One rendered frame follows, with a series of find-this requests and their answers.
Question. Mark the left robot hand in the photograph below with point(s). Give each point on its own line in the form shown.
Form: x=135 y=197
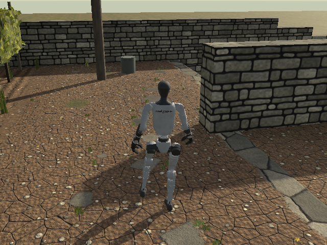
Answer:
x=133 y=146

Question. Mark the right robot upper arm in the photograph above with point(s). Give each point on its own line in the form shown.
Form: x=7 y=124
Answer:
x=182 y=115

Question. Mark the left robot upper arm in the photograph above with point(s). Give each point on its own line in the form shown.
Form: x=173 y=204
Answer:
x=145 y=115

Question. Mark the robot left thigh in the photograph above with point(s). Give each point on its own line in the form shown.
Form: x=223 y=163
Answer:
x=151 y=149

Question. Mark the right robot forearm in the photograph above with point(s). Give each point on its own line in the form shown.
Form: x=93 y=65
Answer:
x=188 y=132

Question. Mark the right robot hand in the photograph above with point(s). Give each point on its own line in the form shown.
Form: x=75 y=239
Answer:
x=190 y=140

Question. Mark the left robot forearm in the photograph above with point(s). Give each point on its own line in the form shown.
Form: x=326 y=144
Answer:
x=137 y=135

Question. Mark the robot right shin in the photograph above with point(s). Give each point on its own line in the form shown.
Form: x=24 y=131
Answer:
x=171 y=187

